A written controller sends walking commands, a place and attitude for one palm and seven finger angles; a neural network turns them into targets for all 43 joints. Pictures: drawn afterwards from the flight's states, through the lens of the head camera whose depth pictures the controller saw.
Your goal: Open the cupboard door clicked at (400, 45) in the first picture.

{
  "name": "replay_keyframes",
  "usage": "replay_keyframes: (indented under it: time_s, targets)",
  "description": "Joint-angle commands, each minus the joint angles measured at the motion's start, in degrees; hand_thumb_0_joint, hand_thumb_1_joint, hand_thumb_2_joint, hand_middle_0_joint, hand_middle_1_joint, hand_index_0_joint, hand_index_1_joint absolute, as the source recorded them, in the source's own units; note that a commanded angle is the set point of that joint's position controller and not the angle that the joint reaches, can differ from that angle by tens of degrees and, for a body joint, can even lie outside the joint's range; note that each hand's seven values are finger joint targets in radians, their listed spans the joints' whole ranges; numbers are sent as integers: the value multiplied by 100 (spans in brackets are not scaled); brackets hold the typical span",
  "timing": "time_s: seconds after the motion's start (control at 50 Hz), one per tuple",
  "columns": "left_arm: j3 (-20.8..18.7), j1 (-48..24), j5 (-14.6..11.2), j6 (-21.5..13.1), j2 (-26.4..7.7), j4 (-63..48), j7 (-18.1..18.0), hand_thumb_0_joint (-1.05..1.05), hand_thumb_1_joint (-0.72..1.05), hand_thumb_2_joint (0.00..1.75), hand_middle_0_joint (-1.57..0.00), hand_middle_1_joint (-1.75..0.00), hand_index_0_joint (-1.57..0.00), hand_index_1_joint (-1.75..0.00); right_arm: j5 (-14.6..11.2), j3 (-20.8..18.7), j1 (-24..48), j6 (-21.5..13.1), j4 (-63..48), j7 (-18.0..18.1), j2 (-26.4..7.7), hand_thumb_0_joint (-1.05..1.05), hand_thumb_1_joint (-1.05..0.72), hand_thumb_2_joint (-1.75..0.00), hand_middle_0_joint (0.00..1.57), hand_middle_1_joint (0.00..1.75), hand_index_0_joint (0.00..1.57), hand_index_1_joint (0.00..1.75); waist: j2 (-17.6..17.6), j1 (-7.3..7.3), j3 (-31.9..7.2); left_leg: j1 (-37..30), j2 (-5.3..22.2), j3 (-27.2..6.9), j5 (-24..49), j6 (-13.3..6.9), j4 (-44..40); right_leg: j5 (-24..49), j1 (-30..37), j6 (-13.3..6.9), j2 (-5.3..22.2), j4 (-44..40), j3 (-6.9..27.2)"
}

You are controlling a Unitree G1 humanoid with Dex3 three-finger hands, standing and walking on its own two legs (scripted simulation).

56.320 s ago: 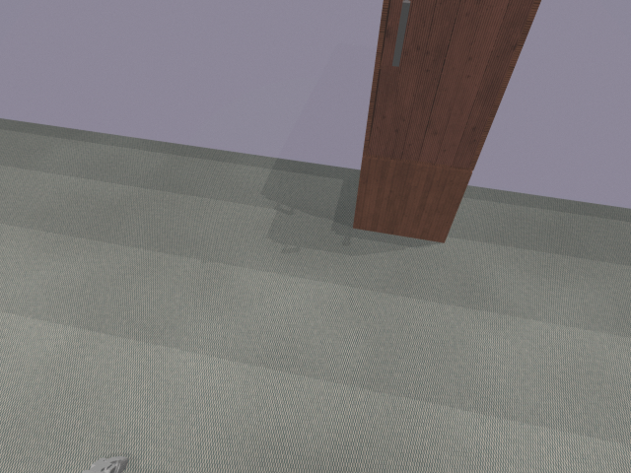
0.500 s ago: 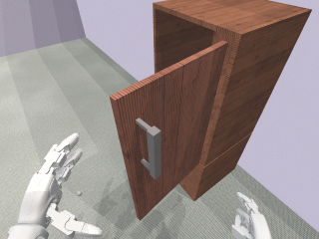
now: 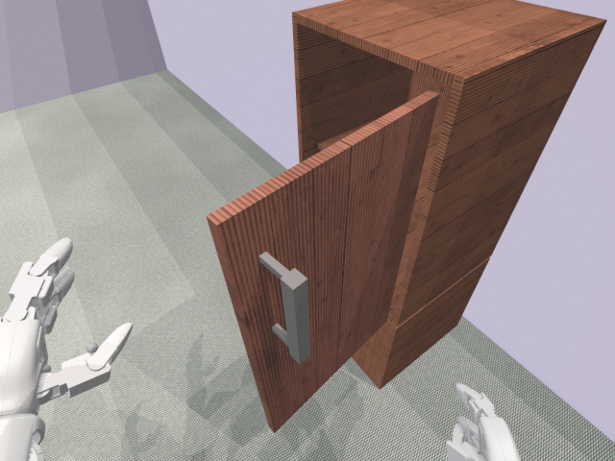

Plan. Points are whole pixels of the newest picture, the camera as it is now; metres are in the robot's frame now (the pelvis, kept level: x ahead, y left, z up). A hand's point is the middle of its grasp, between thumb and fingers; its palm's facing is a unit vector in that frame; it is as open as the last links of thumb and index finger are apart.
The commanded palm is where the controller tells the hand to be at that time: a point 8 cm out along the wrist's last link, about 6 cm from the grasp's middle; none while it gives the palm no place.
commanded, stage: draw the hand back to the body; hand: left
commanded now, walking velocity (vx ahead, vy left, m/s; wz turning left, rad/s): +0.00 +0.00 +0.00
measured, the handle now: (286, 311) +0.27 +0.06 +0.09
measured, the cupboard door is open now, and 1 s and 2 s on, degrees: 98 98 98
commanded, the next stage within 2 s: step back with the hand held close in 0.52 s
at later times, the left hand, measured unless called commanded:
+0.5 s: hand (78, 343) +0.18 +0.25 +0.15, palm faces +0.44 -0.81 -0.38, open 7.5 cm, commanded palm +0.13 +0.29 +0.17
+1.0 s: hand (69, 363) +0.16 +0.25 +0.14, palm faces +0.31 -0.81 -0.50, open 7.4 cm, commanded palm +0.10 +0.30 +0.18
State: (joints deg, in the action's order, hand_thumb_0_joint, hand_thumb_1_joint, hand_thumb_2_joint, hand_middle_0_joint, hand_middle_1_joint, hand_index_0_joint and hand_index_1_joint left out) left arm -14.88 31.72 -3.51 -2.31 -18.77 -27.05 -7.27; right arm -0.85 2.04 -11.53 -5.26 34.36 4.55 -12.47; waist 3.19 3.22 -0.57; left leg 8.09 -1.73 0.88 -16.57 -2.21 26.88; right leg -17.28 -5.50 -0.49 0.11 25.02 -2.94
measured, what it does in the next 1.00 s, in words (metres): stands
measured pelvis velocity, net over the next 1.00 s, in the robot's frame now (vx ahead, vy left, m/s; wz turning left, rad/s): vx -0.04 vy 0.00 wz -0.02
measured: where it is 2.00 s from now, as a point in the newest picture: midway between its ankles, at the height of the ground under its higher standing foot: outside the picture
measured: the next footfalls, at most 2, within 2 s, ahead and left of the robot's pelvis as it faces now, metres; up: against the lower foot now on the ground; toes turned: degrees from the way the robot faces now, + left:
right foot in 1.84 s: -0.30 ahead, -0.10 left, +0.00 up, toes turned -5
left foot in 1.98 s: -0.06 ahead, +0.09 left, +0.00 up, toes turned -4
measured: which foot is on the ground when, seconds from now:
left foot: down 0.00-1.00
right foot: down 0.00-1.00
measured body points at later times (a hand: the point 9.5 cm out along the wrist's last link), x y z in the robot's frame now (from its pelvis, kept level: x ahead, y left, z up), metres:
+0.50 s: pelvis -0.01 -0.01 +0.00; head -0.03 -0.03 +0.45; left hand +0.15 +0.29 +0.18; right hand +0.18 -0.24 -0.08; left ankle -0.02 +0.09 -0.74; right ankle -0.04 -0.11 -0.74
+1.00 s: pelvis -0.04 +0.00 +0.00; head -0.01 +0.00 +0.45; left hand +0.14 +0.29 +0.17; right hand +0.13 -0.25 -0.09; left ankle -0.02 +0.09 -0.74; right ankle -0.04 -0.11 -0.74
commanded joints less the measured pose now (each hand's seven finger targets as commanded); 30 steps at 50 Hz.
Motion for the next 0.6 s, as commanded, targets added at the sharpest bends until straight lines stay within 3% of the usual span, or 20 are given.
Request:
replay_keyframes:
  time_s: [0.0, 0.12, 0.18, 0.26, 0.36, 0.48, 0.58]
  targets:
    - [-847, -482, -28, -413, -1004, -1074, -81, 0, 69, 81, -19, -30, -19, -30, 27, -245, 717, -229, -904, 39, -591, 0, -90, -90, 20, 30, 20, 30, 13, 39, -385, -305, 283, -235, 2264, 125, -403, 1872, 55, -83, 20, -353, 60]
    - [-1233, -807, -97, -430, -1243, -832, -91, 0, 90, 90, -20, -30, -20, -30, 18, -276, 758, -140, -822, 32, -592, 0, -90, -90, 20, 30, 20, 30, 53, 56, -364, -397, 266, -163, 2293, 107, -453, 2035, 141, -74, 29, -465, 90]
    - [-938, -705, -103, -404, -940, -640, -26, 0, 90, 90, -20, -30, -20, -30, 14, -286, 779, -110, -820, -8, -622, 0, -90, -90, 20, 30, 20, 30, 93, 20, -169, -384, 270, -160, 2207, 91, -502, 1942, 73, -65, 37, -542, 100]
    - [-958, -768, -101, -426, -1041, -649, -22, 0, 90, 90, -20, -30, -20, -30, 28, -317, 810, -80, -830, -19, -665, 0, -90, -90, 20, 30, 20, 30, -176, 47, -256, -357, 248, -188, 2010, 66, -567, 1832, 200, -65, 27, -587, 97]
    - [-1142, -934, -86, -511, -1275, -930, -62, 0, 90, 90, -20, -30, -20, -30, 20, -303, 840, -136, -818, 19, -637, 0, -90, -90, 20, 30, 20, 30, 160, 70, -390, -411, 216, -174, 1820, 70, -574, 1708, 234, -79, 37, -640, 155]
    - [-1057, -894, -116, -520, -1105, -730, -41, 0, 90, 90, -20, -30, -20, -30, 17, -296, 885, -184, -765, 27, -595, 0, -90, -90, 20, 30, 20, 30, 28, 33, -34, -376, 228, -135, 1556, 62, -620, 1479, 11, -55, 14, -786, 165]
    - [-969, -931, -104, -549, -1021, -637, -11, 0, 90, 90, -20, -30, -20, -30, 22, -316, 891, -183, -738, 9, -621, 0, -90, -90, 20, 30, 20, 30, 24, 23, -37, -411, 232, -139, 1481, 48, -666, 1372, 15, -54, 9, -821, 182]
